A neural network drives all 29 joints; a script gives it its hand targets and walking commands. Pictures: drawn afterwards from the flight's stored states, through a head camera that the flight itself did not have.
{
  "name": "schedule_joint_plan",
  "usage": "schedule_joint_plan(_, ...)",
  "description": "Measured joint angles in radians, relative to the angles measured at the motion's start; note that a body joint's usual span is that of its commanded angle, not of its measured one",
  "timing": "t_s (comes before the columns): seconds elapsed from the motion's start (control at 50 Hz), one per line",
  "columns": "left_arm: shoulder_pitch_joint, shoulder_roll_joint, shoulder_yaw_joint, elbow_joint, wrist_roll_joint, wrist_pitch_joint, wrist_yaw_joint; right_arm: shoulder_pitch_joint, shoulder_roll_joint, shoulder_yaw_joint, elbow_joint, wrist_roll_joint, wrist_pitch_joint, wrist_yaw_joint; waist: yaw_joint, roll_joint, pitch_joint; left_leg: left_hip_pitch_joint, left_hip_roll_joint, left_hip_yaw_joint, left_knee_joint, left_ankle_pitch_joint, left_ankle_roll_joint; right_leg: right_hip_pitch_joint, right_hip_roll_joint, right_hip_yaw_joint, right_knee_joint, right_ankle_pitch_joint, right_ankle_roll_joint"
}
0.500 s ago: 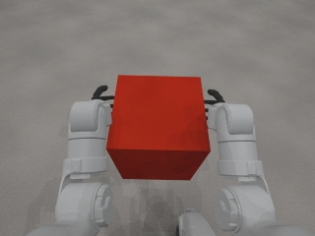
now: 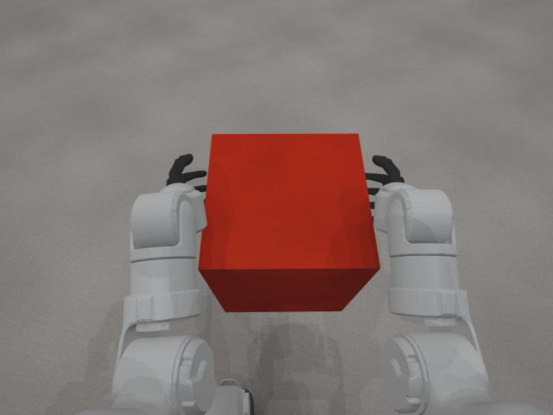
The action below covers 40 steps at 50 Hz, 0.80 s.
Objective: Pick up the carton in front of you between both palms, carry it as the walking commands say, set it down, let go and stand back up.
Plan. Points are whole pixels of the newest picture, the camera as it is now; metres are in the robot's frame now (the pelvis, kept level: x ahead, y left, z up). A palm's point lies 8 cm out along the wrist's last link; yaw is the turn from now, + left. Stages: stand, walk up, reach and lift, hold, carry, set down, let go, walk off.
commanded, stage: carry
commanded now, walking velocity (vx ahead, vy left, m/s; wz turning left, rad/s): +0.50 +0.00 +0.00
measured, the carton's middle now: (284, 233) +0.39 +0.01 +0.00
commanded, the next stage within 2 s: none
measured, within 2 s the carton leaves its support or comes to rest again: neither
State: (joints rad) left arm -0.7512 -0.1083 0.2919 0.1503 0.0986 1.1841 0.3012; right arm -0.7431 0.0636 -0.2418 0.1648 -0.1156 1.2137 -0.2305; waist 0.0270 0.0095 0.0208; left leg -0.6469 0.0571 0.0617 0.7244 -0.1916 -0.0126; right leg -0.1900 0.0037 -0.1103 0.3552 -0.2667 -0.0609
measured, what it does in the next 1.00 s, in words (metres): walks ahead: left foot, then right foot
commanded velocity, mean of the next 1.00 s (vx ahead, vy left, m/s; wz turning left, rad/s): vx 0.49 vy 0.00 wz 0.00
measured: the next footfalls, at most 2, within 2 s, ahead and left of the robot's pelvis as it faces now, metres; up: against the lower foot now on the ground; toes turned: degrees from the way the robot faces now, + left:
left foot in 0.12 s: +0.25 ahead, +0.11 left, +0.00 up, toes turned +6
right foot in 0.56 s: +0.55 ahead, -0.12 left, +0.00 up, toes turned -12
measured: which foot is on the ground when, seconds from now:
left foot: up 0.00-0.10, down 0.12-0.58, up 0.60-1.00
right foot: down 0.00-0.14, up 0.16-0.54, down 0.56-1.00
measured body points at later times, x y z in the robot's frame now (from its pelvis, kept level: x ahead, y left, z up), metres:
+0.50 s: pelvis +0.33 +0.01 -0.01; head +0.32 +0.02 +0.44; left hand +0.65 +0.14 +0.09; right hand +0.63 -0.15 +0.09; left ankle +0.21 +0.11 -0.75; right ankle +0.47 -0.12 -0.72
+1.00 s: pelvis +0.64 -0.01 -0.01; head +0.62 -0.01 +0.44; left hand +0.95 +0.13 +0.09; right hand +0.94 -0.16 +0.09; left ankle +0.78 +0.11 -0.73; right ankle +0.52 -0.11 -0.75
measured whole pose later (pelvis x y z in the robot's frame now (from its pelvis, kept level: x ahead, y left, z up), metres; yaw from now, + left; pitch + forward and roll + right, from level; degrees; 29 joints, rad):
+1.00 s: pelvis +0.64 -0.01 -0.01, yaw +0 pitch +4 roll +0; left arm -0.35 -0.18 0.14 -0.13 0.14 1.20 0.24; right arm -0.32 0.17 -0.14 -0.17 -0.14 1.24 -0.24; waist 0.01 0.01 -0.14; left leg -0.53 0.08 0.16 0.49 -0.06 -0.01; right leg 0.00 -0.04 -0.19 0.27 -0.33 0.01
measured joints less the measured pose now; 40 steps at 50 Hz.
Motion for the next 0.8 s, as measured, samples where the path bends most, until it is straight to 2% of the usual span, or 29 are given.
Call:
schedule_joint_plan(0.1,0.043,-0.022,-0.014,-0.058,0.04,0.027,-0.027,0.049,0.024,-0.002,-0.062,-0.022,0.022,0.013,-0.015,-0.003,-0.059,0.144,-0.04,0.079,-0.296,0.169,0.015,0.114,-0.015,0.002,0.043,-0.133,0.04)
schedule_joint_plan(0.14,0.074,-0.01,-0.022,-0.076,0.048,0.035,-0.048,0.075,0.05,0.007,-0.07,-0.035,0.016,0.009,-0.02,-0.033,-0.08,0.193,-0.058,0.115,-0.293,0.145,0.078,0.075,-0.05,0.006,0.231,-0.171,0.055)
schedule_joint_plan(0.16,0.094,-0.003,-0.021,-0.082,0.048,0.036,-0.06,0.092,0.067,0.013,-0.073,-0.044,0.013,0.003,-0.026,-0.041,-0.083,0.199,-0.061,0.122,-0.26,0.1,0.093,0.019,-0.052,0.028,0.378,-0.177,0.063)
schedule_joint_plan(0.2,0.139,-0.003,-0.021,-0.089,0.049,0.043,-0.078,0.141,0.1,0.017,-0.095,-0.056,0.023,-0.016,-0.032,-0.031,-0.087,0.235,-0.052,0.121,-0.254,0.042,0.096,-0.105,-0.03,0.058,0.63,-0.201,0.063)
schedule_joint_plan(0.24,0.189,-0.02,-0.028,-0.106,0.05,0.05,-0.079,0.209,0.123,0.019,-0.139,-0.062,0.037,-0.021,-0.031,-0.019,-0.089,0.294,-0.044,0.115,-0.3,0.034,0.071,-0.202,-0.029,0.052,0.702,-0.163,0.062)
schedule_joint_plan(0.32,0.28,-0.06,-0.067,-0.193,0.054,0.045,-0.078,0.326,0.142,0.031,-0.263,-0.051,0.044,-0.026,-0.033,-0.011,-0.082,0.409,-0.036,0.104,-0.394,0.008,0.073,-0.33,-0.057,0.036,0.567,-0.083,0.08)
schedule_joint_plan(0.38,0.351,-0.091,-0.101,-0.278,0.068,0.028,-0.07,0.366,0.124,0.053,-0.318,-0.036,0.039,-0.007,-0.036,-0.012,-0.087,0.487,-0.035,0.099,-0.436,-0.025,0.062,-0.39,-0.079,0.027,0.434,-0.002,0.089)
schedule_joint_plan(0.5,0.412,-0.065,-0.14,-0.327,0.052,0.044,-0.06,0.395,0.113,0.098,-0.318,-0.022,0.039,-0.009,-0.035,-0.013,-0.135,0.648,-0.028,0.098,-0.46,-0.143,0.017,-0.382,-0.076,-0.031,0.191,0.185,0.074)
schedule_joint_plan(0.56,0.408,-0.066,-0.134,-0.306,0.047,0.049,-0.057,0.398,0.112,0.098,-0.305,-0.028,0.044,-0.006,-0.034,-0.001,-0.156,0.699,-0.007,0.09,-0.366,-0.257,-0.013,-0.294,-0.052,-0.082,0.088,0.21,0.051)
schedule_joint_plan(0.58,0.404,-0.068,-0.138,-0.284,0.047,0.038,-0.057,0.4,0.107,0.093,-0.298,-0.03,0.041,-0.004,-0.031,0.021,-0.16,0.678,0.021,0.089,-0.265,-0.306,-0.018,-0.283,-0.038,-0.097,0.11,0.234,0.02)
schedule_joint_plan(0.6,0.397,-0.07,-0.144,-0.253,0.05,0.024,-0.058,0.405,0.101,0.085,-0.288,-0.03,0.036,-0.002,-0.024,0.036,-0.161,0.622,0.042,0.071,-0.114,-0.299,-0.015,-0.285,-0.032,-0.109,0.157,0.201,-0.003)
schedule_joint_plan(0.62,0.392,-0.072,-0.148,-0.225,0.051,0.016,-0.056,0.412,0.095,0.08,-0.278,-0.028,0.034,-0.001,-0.018,0.035,-0.157,0.547,0.037,0.035,0.052,-0.289,-0.013,-0.28,-0.035,-0.113,0.183,0.158,-0.016)
schedule_joint_plan(0.66,0.394,-0.071,-0.15,-0.198,0.045,0.016,-0.048,0.421,0.094,0.073,-0.26,-0.023,0.035,-0.005,-0.015,0.022,-0.14,0.395,0.011,-0.008,0.308,-0.27,0.002,-0.241,-0.041,-0.112,0.167,0.111,-0.02)
schedule_joint_plan(0.68,0.401,-0.069,-0.148,-0.196,0.04,0.018,-0.047,0.425,0.1,0.072,-0.257,-0.021,0.036,-0.013,-0.014,0.017,-0.132,0.329,0.007,-0.011,0.369,-0.243,0.008,-0.214,-0.043,-0.111,0.14,0.112,-0.009)
schedule_joint_plan(0.72,0.412,-0.066,-0.14,-0.203,0.029,0.018,-0.047,0.428,0.104,0.082,-0.257,-0.015,0.036,-0.026,-0.012,0.014,-0.116,0.224,0.015,-0.005,0.376,-0.185,0.012,-0.16,-0.04,-0.109,0.083,0.111,-0.007)
schedule_joint_plan(0.8,0.418,-0.063,-0.134,-0.238,0.014,0.006,-0.039,0.421,0.104,0.098,-0.271,-0.017,0.02,-0.023,-0.005,0.009,-0.103,0.093,0.042,0.011,0.202,-0.097,-0.003,-0.06,-0.033,-0.1,-0.011,0.097,-0.004)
